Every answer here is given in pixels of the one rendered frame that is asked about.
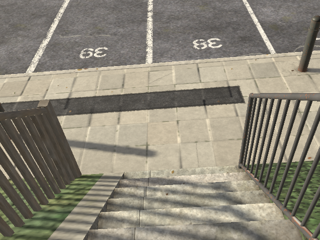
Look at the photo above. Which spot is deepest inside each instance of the stairs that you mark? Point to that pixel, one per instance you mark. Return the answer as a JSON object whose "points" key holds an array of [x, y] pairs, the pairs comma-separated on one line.
{"points": [[203, 203]]}

